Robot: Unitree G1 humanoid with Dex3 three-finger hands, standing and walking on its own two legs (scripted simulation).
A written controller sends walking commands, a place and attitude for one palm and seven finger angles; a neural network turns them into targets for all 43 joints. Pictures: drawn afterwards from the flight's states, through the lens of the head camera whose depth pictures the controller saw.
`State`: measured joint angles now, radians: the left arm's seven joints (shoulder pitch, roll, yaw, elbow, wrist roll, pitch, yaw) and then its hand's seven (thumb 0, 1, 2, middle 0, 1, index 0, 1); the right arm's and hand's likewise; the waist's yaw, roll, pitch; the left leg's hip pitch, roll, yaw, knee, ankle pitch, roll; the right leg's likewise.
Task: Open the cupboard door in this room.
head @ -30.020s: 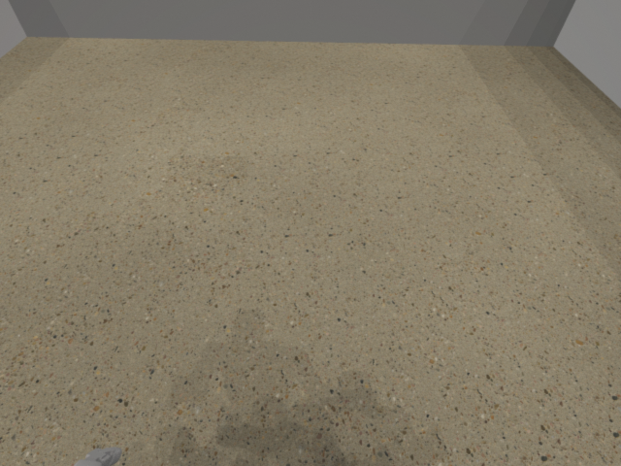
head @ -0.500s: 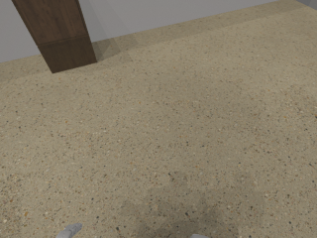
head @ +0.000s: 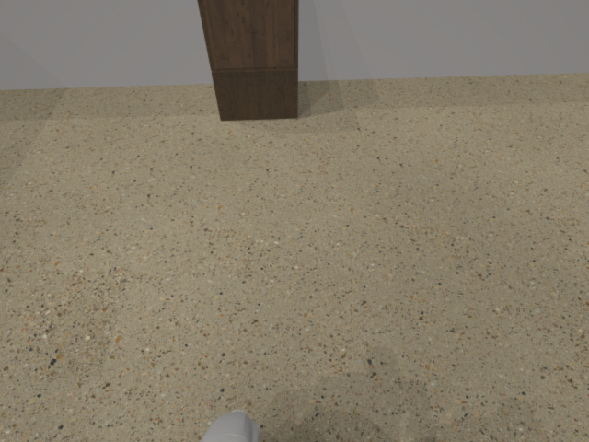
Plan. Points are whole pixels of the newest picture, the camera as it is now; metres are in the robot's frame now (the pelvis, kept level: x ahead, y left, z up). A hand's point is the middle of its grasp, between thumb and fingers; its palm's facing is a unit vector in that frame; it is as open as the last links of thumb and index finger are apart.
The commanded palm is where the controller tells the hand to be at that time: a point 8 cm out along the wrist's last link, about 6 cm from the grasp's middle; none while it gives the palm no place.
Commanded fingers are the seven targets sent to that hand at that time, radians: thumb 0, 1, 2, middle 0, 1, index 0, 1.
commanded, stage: turn or walk to find it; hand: left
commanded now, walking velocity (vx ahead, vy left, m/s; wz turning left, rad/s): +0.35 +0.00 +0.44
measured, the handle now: out of the picture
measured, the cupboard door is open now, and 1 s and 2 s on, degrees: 0 0 0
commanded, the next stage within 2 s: stand and wait in 1.20 s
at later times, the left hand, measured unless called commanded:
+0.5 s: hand (149, 365) +0.24 +0.28 -0.16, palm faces +0.15 -0.97 -0.17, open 7.4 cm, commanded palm none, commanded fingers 0.00 0.90 0.90 -0.20 -0.30 -0.20 -0.30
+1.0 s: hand (191, 303) +0.36 +0.24 -0.17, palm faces +0.24 -0.94 -0.25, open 7.1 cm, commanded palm none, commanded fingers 0.00 0.90 0.90 -0.20 -0.30 -0.20 -0.30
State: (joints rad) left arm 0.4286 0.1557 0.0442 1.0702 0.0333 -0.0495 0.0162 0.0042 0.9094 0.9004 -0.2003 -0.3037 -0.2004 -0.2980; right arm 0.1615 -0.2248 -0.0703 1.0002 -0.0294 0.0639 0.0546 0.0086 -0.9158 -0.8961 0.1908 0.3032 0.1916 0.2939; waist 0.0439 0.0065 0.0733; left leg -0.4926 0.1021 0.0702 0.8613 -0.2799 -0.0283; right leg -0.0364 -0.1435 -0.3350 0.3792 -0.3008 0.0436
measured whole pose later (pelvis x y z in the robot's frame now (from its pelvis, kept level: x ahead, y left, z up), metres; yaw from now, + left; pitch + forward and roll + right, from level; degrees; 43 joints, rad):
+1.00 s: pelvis +0.38 +0.04 +0.00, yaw +11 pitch -1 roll +0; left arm 0.28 0.18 0.07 1.07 0.02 -0.07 0.02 -0.02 0.96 0.90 -0.20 -0.30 -0.20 -0.30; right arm 0.24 -0.19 -0.07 1.04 -0.03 -0.01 0.01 0.01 -0.92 -0.90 0.19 0.30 0.19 0.29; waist -0.01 0.03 0.05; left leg -0.57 0.13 0.03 1.10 -0.22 -0.01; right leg -0.19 -0.01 -0.16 0.44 -0.24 -0.06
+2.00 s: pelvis +0.61 +0.11 +0.00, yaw +14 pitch -1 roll +0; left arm 0.22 0.16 0.01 1.12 0.00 -0.01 0.04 0.00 0.95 0.90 -0.20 -0.30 -0.20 -0.30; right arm 0.33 -0.10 0.00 1.17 -0.01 -0.01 -0.03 0.00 -0.91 -0.90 0.19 0.30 0.20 0.29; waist -0.01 0.01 0.04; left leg -0.07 0.06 0.10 0.39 -0.29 -0.04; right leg -0.20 -0.03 -0.13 0.44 -0.21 -0.02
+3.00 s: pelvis +0.61 +0.13 +0.00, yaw +13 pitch -2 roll +0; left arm 0.32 0.13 0.02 1.13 0.02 0.00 0.02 0.00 0.92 0.90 -0.20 -0.30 -0.20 -0.30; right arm 0.38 -0.10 -0.02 1.14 -0.02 -0.01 -0.02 0.00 -0.91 -0.90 0.19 0.30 0.20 0.29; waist 0.00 -0.01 0.00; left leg -0.08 0.04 0.13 0.43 -0.33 0.00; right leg -0.25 -0.06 -0.10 0.54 -0.32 0.00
